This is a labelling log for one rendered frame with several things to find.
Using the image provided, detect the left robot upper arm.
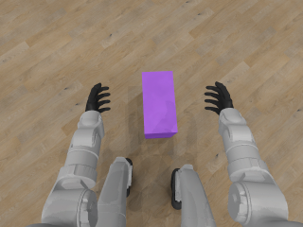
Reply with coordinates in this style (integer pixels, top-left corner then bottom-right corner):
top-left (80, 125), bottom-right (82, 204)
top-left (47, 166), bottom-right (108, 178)
top-left (26, 188), bottom-right (98, 227)

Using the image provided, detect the right robot hand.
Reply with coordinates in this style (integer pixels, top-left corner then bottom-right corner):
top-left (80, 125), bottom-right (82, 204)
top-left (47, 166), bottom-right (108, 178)
top-left (205, 81), bottom-right (234, 116)

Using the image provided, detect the right robot upper arm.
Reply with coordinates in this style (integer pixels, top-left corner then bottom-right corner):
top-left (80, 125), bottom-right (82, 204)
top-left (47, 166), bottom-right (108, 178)
top-left (227, 180), bottom-right (303, 227)

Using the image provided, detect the right robot thigh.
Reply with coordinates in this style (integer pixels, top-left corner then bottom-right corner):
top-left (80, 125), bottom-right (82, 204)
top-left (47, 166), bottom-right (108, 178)
top-left (175, 168), bottom-right (217, 227)

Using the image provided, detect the robot left forearm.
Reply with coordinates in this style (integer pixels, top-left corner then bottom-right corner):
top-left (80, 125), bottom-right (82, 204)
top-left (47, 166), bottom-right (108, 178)
top-left (41, 110), bottom-right (105, 223)

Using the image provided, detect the carton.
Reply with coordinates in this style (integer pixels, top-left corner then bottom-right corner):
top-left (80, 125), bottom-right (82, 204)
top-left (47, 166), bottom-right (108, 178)
top-left (142, 71), bottom-right (178, 139)

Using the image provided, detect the left robot hand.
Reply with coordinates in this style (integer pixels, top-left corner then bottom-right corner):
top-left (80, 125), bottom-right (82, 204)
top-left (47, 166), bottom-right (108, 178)
top-left (85, 83), bottom-right (111, 113)

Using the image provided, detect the left robot thigh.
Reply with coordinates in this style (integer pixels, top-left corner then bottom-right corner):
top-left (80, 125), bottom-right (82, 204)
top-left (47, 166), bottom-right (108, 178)
top-left (96, 161), bottom-right (133, 227)

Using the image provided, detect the robot thigh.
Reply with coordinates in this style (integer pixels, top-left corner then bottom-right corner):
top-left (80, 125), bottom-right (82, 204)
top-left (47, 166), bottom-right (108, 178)
top-left (175, 168), bottom-right (217, 227)
top-left (96, 161), bottom-right (133, 227)

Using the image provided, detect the robot right forearm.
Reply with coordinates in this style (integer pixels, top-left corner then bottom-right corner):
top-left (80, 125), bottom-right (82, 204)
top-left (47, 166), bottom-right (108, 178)
top-left (218, 108), bottom-right (289, 219)

